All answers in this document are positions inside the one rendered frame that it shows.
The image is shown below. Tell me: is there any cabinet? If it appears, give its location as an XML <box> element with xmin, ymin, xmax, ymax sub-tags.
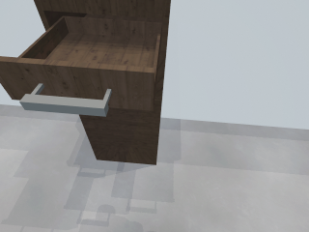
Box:
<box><xmin>34</xmin><ymin>0</ymin><xmax>171</xmax><ymax>165</ymax></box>

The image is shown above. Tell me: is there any handle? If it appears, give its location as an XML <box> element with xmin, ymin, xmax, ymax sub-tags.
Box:
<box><xmin>19</xmin><ymin>83</ymin><xmax>112</xmax><ymax>117</ymax></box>

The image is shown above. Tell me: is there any drawer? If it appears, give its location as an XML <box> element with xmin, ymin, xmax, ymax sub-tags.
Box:
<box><xmin>0</xmin><ymin>15</ymin><xmax>162</xmax><ymax>111</ymax></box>

